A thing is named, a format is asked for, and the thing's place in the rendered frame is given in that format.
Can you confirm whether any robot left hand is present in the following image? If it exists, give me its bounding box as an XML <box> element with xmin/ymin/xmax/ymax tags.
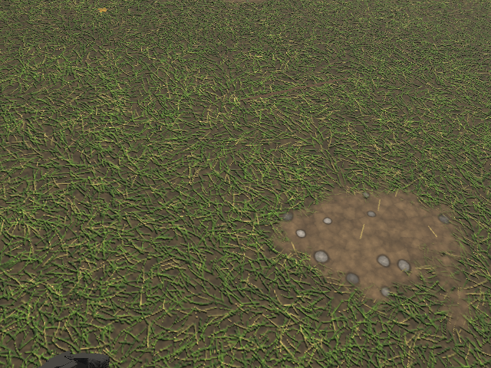
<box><xmin>38</xmin><ymin>351</ymin><xmax>110</xmax><ymax>368</ymax></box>

